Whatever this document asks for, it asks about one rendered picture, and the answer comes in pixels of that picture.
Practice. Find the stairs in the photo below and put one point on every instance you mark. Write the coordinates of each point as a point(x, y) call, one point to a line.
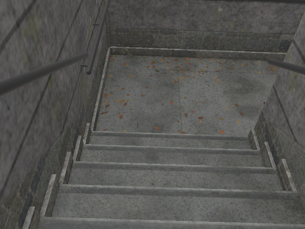
point(131, 180)

